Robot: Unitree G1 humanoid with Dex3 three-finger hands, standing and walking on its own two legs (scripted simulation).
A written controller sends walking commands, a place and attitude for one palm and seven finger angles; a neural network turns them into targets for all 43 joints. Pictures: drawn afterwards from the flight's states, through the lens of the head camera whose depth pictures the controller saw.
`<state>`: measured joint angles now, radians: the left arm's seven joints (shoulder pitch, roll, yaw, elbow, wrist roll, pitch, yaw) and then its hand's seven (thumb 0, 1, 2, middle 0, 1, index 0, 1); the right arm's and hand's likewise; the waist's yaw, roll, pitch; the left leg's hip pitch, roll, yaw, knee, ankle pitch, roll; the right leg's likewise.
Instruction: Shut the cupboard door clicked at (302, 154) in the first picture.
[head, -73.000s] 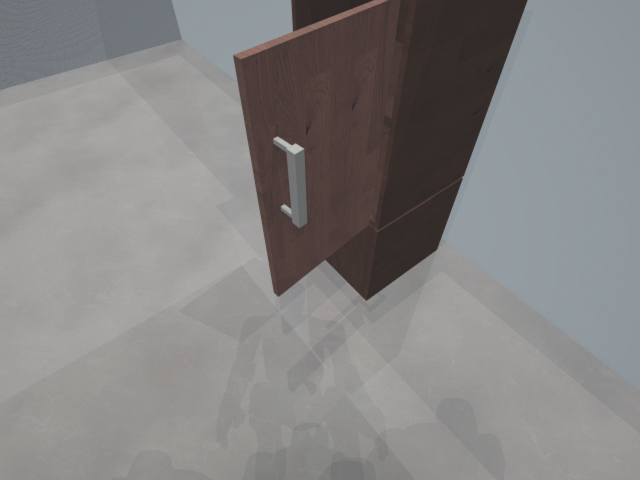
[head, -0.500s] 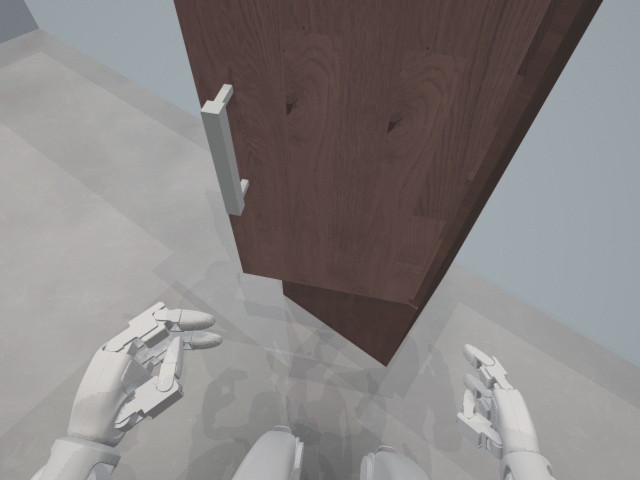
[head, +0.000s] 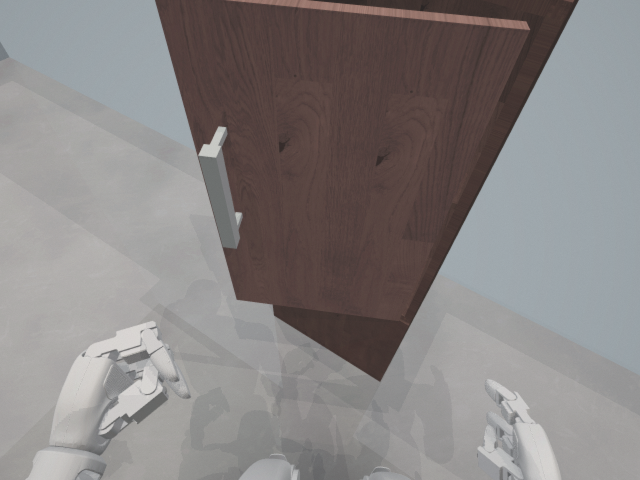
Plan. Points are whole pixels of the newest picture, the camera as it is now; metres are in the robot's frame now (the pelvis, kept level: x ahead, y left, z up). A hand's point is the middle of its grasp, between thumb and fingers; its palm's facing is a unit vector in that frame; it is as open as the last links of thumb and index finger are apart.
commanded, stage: raise the hand and make a fist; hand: left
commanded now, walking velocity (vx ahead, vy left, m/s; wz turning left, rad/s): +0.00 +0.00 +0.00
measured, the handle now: (226, 192) +0.46 +0.17 +0.09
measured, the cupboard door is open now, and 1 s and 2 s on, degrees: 25 25 25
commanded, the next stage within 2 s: bring the fist close to the handle in 0.76 s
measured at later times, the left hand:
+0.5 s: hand (140, 368) +0.21 +0.20 +0.09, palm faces -0.05 -1.00 -0.04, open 3.1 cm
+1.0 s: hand (160, 361) +0.22 +0.18 +0.09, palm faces -0.05 -1.00 -0.06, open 3.1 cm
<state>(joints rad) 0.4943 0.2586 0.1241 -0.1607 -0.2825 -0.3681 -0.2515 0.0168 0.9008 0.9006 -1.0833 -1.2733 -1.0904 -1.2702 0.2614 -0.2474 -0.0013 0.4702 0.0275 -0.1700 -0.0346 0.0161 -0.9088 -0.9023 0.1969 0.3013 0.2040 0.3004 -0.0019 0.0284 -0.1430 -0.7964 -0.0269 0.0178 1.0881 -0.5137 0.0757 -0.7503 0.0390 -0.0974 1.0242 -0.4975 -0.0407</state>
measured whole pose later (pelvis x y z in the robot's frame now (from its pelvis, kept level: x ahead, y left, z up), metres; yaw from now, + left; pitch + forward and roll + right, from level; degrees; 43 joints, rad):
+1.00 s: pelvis +0.00 -0.01 +0.02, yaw +1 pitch +9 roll -3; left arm 0.33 0.28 0.15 -0.05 -0.29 -0.29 -0.27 0.02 0.90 0.90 -1.30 -1.50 -1.30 -1.50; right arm 0.27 -0.26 0.05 0.50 0.03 -0.19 -0.04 0.01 -0.91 -0.90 0.20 0.30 0.21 0.30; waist 0.00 0.05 -0.11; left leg -0.69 -0.03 0.00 0.99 -0.47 0.07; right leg -0.64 0.04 -0.11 0.93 -0.45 -0.05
